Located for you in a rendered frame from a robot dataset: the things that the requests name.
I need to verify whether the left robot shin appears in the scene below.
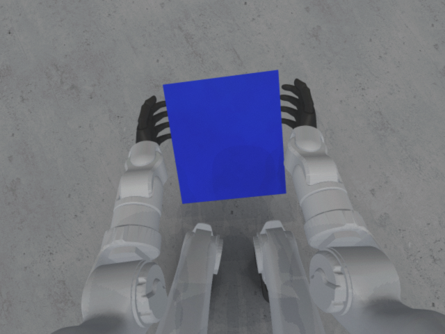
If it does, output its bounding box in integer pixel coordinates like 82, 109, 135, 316
181, 223, 213, 250

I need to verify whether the left robot forearm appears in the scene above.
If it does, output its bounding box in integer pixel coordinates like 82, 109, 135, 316
81, 141, 168, 315

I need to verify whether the right robot foot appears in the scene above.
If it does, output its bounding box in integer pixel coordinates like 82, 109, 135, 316
254, 252, 269, 303

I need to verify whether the carton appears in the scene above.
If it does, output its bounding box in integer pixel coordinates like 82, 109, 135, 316
163, 70, 286, 204

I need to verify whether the right robot upper arm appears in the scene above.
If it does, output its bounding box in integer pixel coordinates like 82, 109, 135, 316
309, 246, 445, 334

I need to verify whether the right robot forearm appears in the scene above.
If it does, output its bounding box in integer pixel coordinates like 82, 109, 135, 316
284, 125, 401, 290

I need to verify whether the right robot hand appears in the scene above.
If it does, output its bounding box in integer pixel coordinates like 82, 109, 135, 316
280, 79, 317, 129

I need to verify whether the left robot hand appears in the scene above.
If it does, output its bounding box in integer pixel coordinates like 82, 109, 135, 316
136, 95, 172, 145

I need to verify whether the left robot upper arm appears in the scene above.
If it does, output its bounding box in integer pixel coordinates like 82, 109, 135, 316
51, 260, 168, 334

